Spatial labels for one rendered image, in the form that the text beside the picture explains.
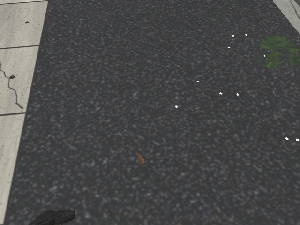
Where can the robot left hand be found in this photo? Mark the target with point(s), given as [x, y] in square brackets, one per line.
[50, 217]

